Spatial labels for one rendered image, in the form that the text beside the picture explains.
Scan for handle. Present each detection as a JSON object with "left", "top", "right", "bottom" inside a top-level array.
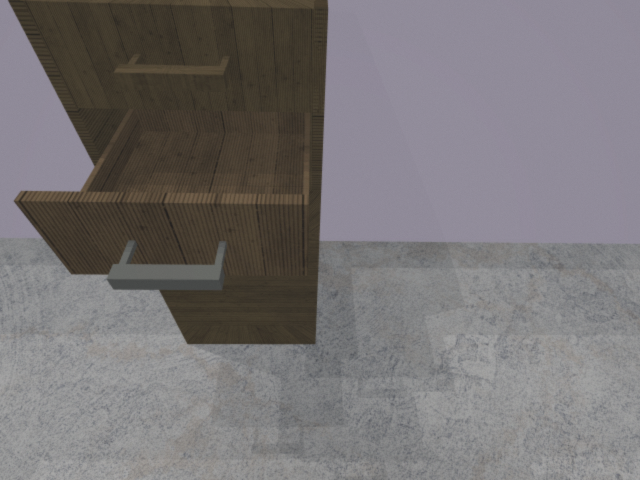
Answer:
[
  {"left": 107, "top": 240, "right": 227, "bottom": 290},
  {"left": 113, "top": 64, "right": 229, "bottom": 92}
]

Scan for drawer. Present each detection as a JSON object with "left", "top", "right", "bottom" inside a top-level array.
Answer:
[{"left": 14, "top": 109, "right": 310, "bottom": 276}]

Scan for cabinet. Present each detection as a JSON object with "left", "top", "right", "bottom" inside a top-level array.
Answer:
[{"left": 8, "top": 0, "right": 328, "bottom": 344}]

